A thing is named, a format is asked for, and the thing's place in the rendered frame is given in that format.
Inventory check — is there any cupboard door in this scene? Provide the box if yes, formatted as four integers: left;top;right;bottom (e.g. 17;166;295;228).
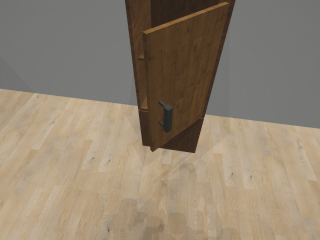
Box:
142;2;229;152

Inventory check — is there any handle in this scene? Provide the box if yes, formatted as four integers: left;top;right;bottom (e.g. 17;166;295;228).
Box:
158;100;173;133

